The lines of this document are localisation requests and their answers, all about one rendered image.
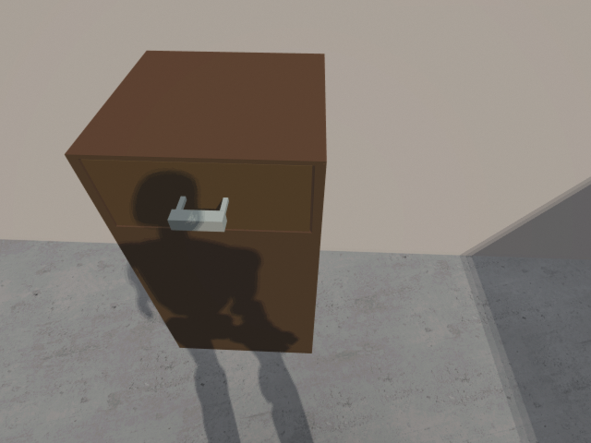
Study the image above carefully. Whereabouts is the cabinet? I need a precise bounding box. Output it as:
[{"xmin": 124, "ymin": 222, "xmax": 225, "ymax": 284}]
[{"xmin": 65, "ymin": 51, "xmax": 327, "ymax": 353}]

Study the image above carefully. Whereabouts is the drawer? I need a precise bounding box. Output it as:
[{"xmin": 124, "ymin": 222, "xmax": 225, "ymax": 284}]
[{"xmin": 81, "ymin": 160, "xmax": 312, "ymax": 232}]

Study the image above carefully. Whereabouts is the handle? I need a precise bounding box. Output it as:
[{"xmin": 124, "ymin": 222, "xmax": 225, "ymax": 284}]
[{"xmin": 168, "ymin": 197, "xmax": 229, "ymax": 232}]

